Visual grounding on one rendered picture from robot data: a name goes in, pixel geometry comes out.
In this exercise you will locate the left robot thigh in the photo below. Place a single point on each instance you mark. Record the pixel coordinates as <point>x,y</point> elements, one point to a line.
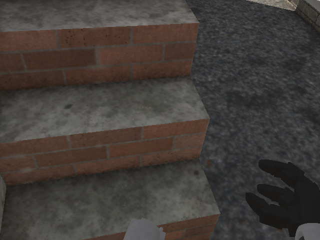
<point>144,229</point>

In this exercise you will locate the right robot forearm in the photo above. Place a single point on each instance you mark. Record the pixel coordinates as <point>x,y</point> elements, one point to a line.
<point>308,231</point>

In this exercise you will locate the robot right hand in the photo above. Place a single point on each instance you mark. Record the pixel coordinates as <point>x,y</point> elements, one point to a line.
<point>296,208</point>

